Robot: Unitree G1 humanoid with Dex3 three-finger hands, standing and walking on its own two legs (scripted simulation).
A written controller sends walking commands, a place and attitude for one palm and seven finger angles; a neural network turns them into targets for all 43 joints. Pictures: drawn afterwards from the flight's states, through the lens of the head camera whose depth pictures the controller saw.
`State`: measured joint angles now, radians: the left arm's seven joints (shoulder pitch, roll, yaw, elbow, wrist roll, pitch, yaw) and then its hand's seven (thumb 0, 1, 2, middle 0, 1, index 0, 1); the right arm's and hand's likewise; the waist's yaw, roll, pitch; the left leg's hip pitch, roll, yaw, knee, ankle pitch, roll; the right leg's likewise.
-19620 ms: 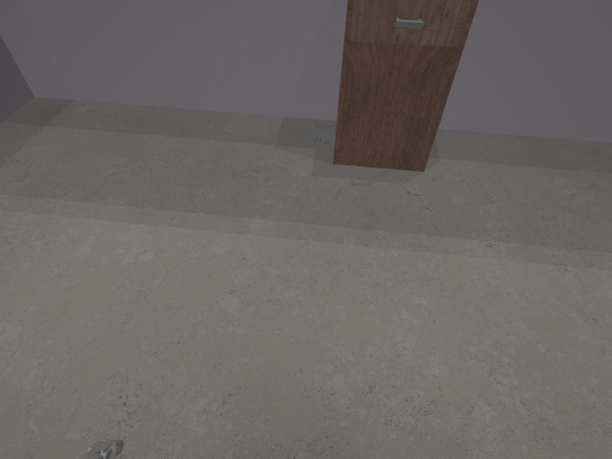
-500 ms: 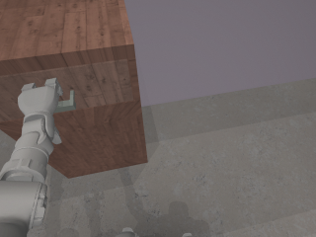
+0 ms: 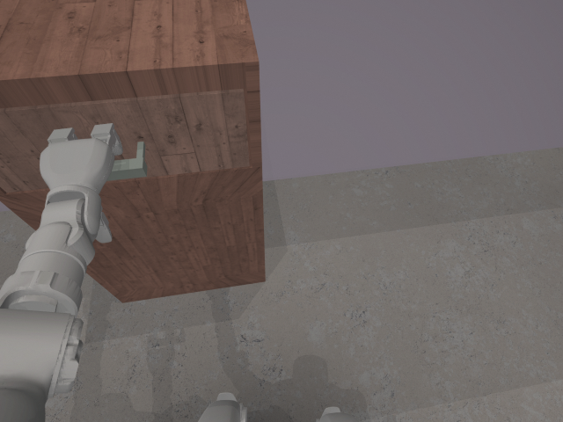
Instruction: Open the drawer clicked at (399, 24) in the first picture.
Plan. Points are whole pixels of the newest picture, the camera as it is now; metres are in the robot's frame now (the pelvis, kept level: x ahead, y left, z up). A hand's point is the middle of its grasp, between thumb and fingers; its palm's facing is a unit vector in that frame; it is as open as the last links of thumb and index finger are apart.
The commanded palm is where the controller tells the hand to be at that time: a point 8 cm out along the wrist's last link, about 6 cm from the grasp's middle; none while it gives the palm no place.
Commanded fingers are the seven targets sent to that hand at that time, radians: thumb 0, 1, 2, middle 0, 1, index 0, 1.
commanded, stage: lower the fingers behind the handle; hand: left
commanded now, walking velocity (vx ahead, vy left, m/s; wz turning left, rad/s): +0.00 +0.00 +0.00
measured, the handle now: (113, 160) +0.51 +0.27 +0.02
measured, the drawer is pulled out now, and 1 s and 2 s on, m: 0.00 0.00 0.00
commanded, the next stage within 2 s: lift the fingers back up to retry in 0.52 s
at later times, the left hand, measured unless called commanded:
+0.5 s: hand (94, 185) +0.46 +0.29 +0.03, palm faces -0.02 +0.02 -1.00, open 13.8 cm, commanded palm +0.45 +0.27 +0.06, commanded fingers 0.00 -0.50 0.30 -0.30 -1.20 -0.30 -1.20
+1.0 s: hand (101, 176) +0.46 +0.27 +0.05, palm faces -0.02 -0.04 -1.00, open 13.8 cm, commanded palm +0.45 +0.27 +0.11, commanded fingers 0.00 -0.50 0.30 -0.30 -1.20 -0.30 -1.20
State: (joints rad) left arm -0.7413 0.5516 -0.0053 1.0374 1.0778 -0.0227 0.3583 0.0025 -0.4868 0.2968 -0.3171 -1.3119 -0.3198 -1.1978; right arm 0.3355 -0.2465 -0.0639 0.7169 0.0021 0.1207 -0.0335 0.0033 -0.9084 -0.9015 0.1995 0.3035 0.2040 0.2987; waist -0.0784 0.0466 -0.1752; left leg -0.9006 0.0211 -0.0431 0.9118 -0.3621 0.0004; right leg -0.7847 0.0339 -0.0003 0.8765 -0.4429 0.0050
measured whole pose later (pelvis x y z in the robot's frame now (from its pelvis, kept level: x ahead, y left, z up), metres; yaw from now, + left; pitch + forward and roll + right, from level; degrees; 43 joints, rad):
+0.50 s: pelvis -0.01 +0.00 -0.01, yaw +0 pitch +21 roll -2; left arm -0.78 0.59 -0.01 1.05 1.07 -0.04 0.32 0.00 -0.49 0.30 -0.29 -1.36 -0.32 -1.20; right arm 0.37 -0.25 -0.05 0.70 0.01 0.12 -0.04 0.00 -0.91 -0.90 0.20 0.30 0.20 0.30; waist -0.09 0.05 -0.18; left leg -0.96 0.02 -0.04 0.96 -0.36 0.00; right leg -0.85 0.04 0.00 0.93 -0.45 0.01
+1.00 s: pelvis +0.00 +0.00 +0.01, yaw -1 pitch +18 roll -2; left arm -0.69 0.55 0.03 0.94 1.05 -0.07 0.27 0.00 -0.49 0.30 -0.31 -1.23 -0.32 -1.20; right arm 0.37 -0.23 -0.05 0.71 0.01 0.11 -0.05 0.00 -0.91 -0.90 0.20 0.30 0.21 0.30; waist -0.09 0.05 -0.16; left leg -0.83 0.03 -0.03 0.87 -0.36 0.01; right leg -0.71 0.04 0.01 0.82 -0.42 0.01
